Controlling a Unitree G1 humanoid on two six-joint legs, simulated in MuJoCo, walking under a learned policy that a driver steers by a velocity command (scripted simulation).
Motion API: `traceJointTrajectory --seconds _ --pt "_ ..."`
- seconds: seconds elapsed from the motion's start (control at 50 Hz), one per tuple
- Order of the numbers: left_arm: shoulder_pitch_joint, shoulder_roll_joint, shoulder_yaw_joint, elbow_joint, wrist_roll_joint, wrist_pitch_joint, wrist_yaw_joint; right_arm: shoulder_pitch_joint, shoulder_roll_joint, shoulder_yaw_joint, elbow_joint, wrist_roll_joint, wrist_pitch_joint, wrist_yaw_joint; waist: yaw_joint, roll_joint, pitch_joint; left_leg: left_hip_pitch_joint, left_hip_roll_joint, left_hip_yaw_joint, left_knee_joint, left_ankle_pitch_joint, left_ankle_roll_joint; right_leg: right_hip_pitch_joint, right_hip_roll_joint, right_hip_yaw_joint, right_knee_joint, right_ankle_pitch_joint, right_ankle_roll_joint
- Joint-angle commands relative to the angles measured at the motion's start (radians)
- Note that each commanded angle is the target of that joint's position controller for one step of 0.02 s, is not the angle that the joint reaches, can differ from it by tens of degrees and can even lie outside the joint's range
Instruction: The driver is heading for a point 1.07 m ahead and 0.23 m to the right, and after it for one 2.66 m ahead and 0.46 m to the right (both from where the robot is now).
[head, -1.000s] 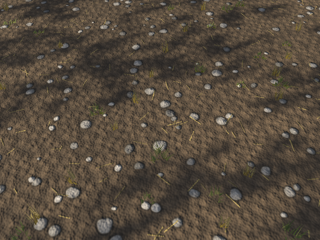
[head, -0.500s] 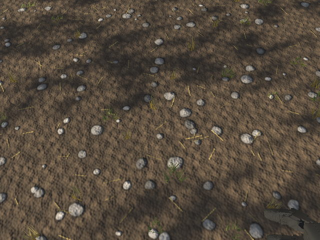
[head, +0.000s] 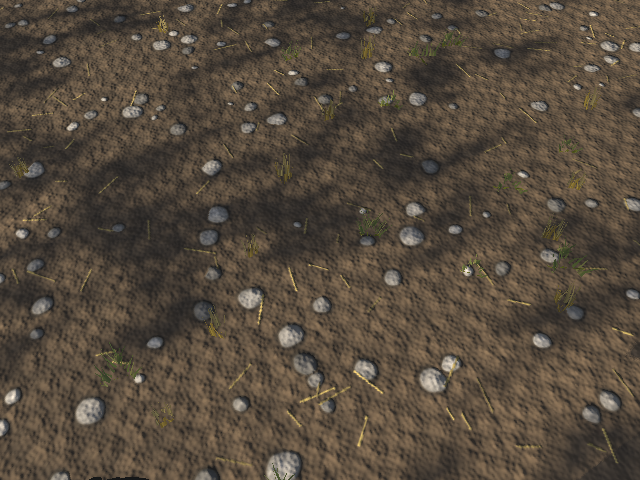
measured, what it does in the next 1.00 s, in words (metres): walks ahead: right foot, then left foot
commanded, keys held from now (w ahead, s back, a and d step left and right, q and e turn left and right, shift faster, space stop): w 0.56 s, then w+e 0.44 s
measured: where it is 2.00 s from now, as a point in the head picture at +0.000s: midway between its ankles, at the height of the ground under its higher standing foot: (372, 245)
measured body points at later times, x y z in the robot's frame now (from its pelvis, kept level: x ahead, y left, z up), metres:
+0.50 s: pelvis +0.28 -0.04 +0.01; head +0.31 -0.04 +0.45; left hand +0.28 +0.24 -0.12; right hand +0.48 -0.28 -0.10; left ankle +0.47 +0.12 -0.69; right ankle +0.19 -0.13 -0.74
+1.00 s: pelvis +0.56 +0.01 +0.00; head +0.58 +0.00 +0.45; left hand +0.75 +0.24 -0.11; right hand +0.55 -0.27 -0.13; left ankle +0.50 +0.10 -0.74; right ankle +0.71 -0.18 -0.68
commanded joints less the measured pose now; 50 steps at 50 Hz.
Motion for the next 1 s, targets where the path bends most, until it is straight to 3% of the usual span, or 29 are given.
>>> traceJointTrajectory --seconds 0.02,0.04,0.06,0.08,0.1,0.12,0.14,0.16,0.18,0.2,0.24,0.3,0.34,0.42,0.52,0.58,0.6,0.62,0.64,0.66,0.68,0.7,0.72,0.74,0.76,0.8,0.84,0.94,1.0 --pt "-0.07 0.104 0.024 -0.093 -0.003 -0.021 -0.016 0.02 -0.181 -0.041 -0.025 0.004 0.012 -0.01 0.038 0.104 0.033 0.022 0.328 -0.143 0.016 0.371 0.144 0.025 0.022 -0.005 -0.046 -0.089 -0.037" --pt "-0.017 0.123 0.033 -0.083 -0.003 -0.023 -0.017 0.002 -0.189 -0.043 -0.028 0.003 0.018 -0.012 0.074 0.117 0.001 0.034 0.322 -0.133 0.081 0.498 0.131 0.106 0.046 -0.026 -0.058 -0.125 -0.054" --pt "0.11 0.155 0.053 -0.048 -0.001 -0.024 -0.014 -0.016 -0.181 -0.039 -0.033 0.0 0.025 -0.012 0.143 0.109 -0.074 0.013 0.278 -0.095 0.234 0.644 0.108 0.276 0.079 -0.057 -0.08 -0.125 -0.081" --pt "0.289 0.215 0.077 -0.002 0.006 -0.021 -0.005 -0.01 -0.144 -0.022 -0.05 -0.014 0.026 -0.014 0.21 0.067 -0.215 -0.116 0.223 -0.052 0.478 0.57 0.077 0.557 0.011 0.007 -0.038 -0.094 -0.127" --pt "0.4 0.326 0.105 0.018 0.023 -0.014 0.0 0.114 -0.027 0.015 -0.072 -0.019 0.007 -0.005 0.18 -0.168 -0.372 -0.531 0.064 0.005 0.882 0.184 0.001 0.967 -0.244 0.448 -0.076 -0.236 -0.284" --pt "0.425 0.252 0.085 0.024 0.012 -0.01 -0.005 0.101 -0.054 0.012 -0.054 -0.008 -0.018 0.001 0.198 -0.216 -0.433 -0.694 0.013 -0.13 1.038 -0.291 -0.001 1.029 -0.302 0.726 -0.239 -0.355 -0.326" --pt "0.349 0.194 0.064 0.013 0.009 -0.011 -0.005 0.012 -0.151 -0.014 -0.076 0.022 -0.032 0.007 0.193 -0.137 -0.274 -0.792 0.076 -0.159 1.109 -0.252 0.018 0.915 -0.271 0.597 -0.256 -0.403 -0.271" --pt "0.269 0.167 0.055 -0.007 0.011 -0.011 -0.002 -0.057 -0.153 -0.014 -0.094 0.028 -0.038 0.005 0.168 -0.072 -0.17 -0.793 0.131 -0.128 1.079 -0.159 0.027 0.768 -0.232 0.458 -0.272 -0.339 -0.24" --pt "0.208 0.14 0.047 -0.013 0.015 -0.012 -0.005 -0.092 -0.141 -0.015 -0.098 0.013 -0.035 0.0 0.139 -0.023 -0.094 -0.76 0.169 -0.11 1.011 -0.084 0.022 0.63 -0.19 0.356 -0.306 -0.247 -0.226" --pt "0.174 0.114 0.04 -0.018 0.023 -0.017 -0.007 -0.084 -0.132 -0.021 -0.094 0.003 -0.023 -0.004 0.105 -0.035 -0.063 -0.697 0.201 -0.116 0.953 -0.031 0.018 0.54 -0.154 0.283 -0.339 -0.181 -0.209" --pt "0.163 0.113 0.041 -0.01 0.022 -0.027 -0.012 -0.049 -0.088 -0.015 -0.08 -0.003 0.001 -0.006 0.073 -0.044 -0.056 -0.625 0.211 -0.107 0.909 0.019 0.001 0.46 -0.125 0.212 -0.391 -0.103 -0.218" --pt "0.2 0.142 0.051 0.018 0.019 -0.033 -0.003 -0.114 -0.077 -0.015 -0.105 -0.013 0.014 -0.011 0.073 -0.017 -0.019 -0.694 0.219 -0.102 0.788 0.125 -0.027 0.457 -0.119 0.138 -0.43 -0.002 -0.233" --pt "0.23 0.148 0.053 0.036 0.015 -0.026 0.008 -0.181 -0.07 -0.014 -0.127 -0.017 0.01 -0.008 0.089 -0.011 -0.003 -0.726 0.216 -0.095 0.666 0.232 -0.039 0.482 -0.105 0.095 -0.44 0.015 -0.22" --pt "0.288 0.165 0.056 0.068 0.006 -0.016 0.021 -0.32 -0.045 -0.002 -0.164 -0.011 -0.003 0.006 0.137 -0.013 0.032 -0.676 0.175 -0.053 0.431 0.392 -0.038 0.498 -0.079 0.03 -0.455 -0.036 -0.192" --pt "0.356 0.175 0.064 0.117 -0.004 0.009 0.029 -0.43 -0.059 0.0 -0.216 -0.001 -0.017 0.032 0.157 -0.016 0.062 -0.713 0.152 -0.06 0.311 0.321 -0.002 0.667 -0.151 0.047 -0.389 0.01 -0.184" --pt "0.335 0.192 0.072 0.12 -0.007 0.024 0.035 -0.367 -0.098 -0.015 -0.209 -0.003 -0.025 0.04 0.103 -0.041 0.014 -0.575 0.11 -0.033 0.279 0.213 0.037 0.714 -0.164 0.056 -0.279 0.236 -0.157" --pt "0.315 0.19 0.069 0.117 -0.006 0.03 0.035 -0.259 -0.126 -0.033 -0.18 -0.005 -0.027 0.035 0.038 -0.041 -0.048 -0.416 0.078 -0.006 0.251 0.215 0.057 0.69 -0.13 0.037 -0.155 0.377 -0.139" --pt "0.312 0.162 0.057 0.106 0.002 0.032 0.036 -0.085 -0.18 -0.059 -0.131 -0.011 -0.028 0.025 -0.035 -0.019 -0.168 -0.142 0.111 -0.037 0.281 0.245 0.092 0.571 -0.073 0.007 0.053 0.338 -0.109" --pt "0.392 0.074 0.028 0.076 0.015 0.02 0.03 0.061 -0.279 -0.084 -0.109 -0.033 -0.024 0.014 -0.035 0.155 -0.34 0.274 0.372 -0.383 0.297 0.189 0.206 0.209 0.048 -0.046 0.435 -0.024 -0.047" --pt "0.445 0.025 0.012 0.092 0.003 -0.001 0.027 0.089 -0.251 -0.074 -0.099 -0.024 -0.018 0.017 -0.023 0.305 -0.441 0.401 0.494 -0.725 0.149 0.026 0.28 -0.014 0.158 0.061 0.649 -0.654 -0.025" --pt "0.351 0.141 0.044 0.082 -0.029 -0.012 0.024 0.045 -0.173 -0.052 -0.104 -0.014 -0.018 0.013 -0.041 0.213 -0.303 0.293 0.458 -0.636 0.106 -0.073 0.225 -0.108 0.099 0.129 0.738 -0.625 -0.037" --pt "0.281 0.162 0.052 0.058 -0.04 -0.016 0.026 -0.036 -0.142 -0.042 -0.116 -0.011 -0.02 0.01 -0.018 0.178 -0.174 0.145 0.432 -0.492 0.075 -0.046 0.183 -0.136 0.047 0.097 0.723 -0.525 -0.046" --pt "0.249 0.154 0.055 0.054 -0.029 -0.012 0.033 -0.105 -0.108 -0.033 -0.121 -0.015 -0.023 0.01 0.014 0.13 -0.105 0.009 0.394 -0.391 0.034 0.013 0.161 -0.096 0.007 0.082 0.675 -0.438 -0.043" --pt "0.257 0.138 0.062 0.06 -0.021 0.0 0.037 -0.149 -0.08 -0.026 -0.122 -0.022 -0.029 0.012 0.047 0.142 -0.057 -0.091 0.357 -0.299 -0.007 0.071 0.142 -0.043 -0.022 0.087 0.629 -0.377 -0.039" --pt "0.286 0.114 0.062 0.067 -0.021 0.015 0.037 -0.172 -0.067 -0.024 -0.117 -0.032 -0.035 0.014 0.073 0.164 -0.047 -0.154 0.336 -0.237 -0.038 0.107 0.134 0.015 -0.039 0.091 0.613 -0.338 -0.036" --pt "0.297 0.073 0.06 0.066 -0.022 0.038 0.036 -0.184 -0.072 -0.029 -0.103 -0.035 -0.045 0.013 0.095 0.146 -0.021 -0.208 0.324 -0.139 -0.076 0.204 0.142 0.026 -0.048 0.086 0.595 -0.296 -0.027" --pt "0.26 0.069 0.063 0.043 -0.017 0.05 0.038 -0.175 -0.092 -0.037 -0.088 -0.038 -0.049 0.005 0.098 0.12 0.004 -0.208 0.32 -0.065 -0.092 0.281 0.148 -0.029 -0.051 0.094 0.545 -0.22 -0.015" --pt "0.124 0.046 0.054 -0.011 -0.007 0.038 0.012 -0.146 -0.126 -0.044 -0.072 -0.034 -0.036 -0.018 0.061 0.087 0.038 -0.151 0.293 0.08 -0.106 0.364 0.127 -0.052 -0.032 0.034 0.258 0.003 -0.009" --pt "0.017 0.029 0.042 -0.061 -0.004 0.036 -0.008 -0.085 -0.15 -0.052 -0.054 -0.023 -0.019 -0.026 0.017 0.063 0.07 -0.054 0.327 0.118 -0.09 0.399 0.127 -0.085 -0.021 -0.019 0.149 0.01 -0.023"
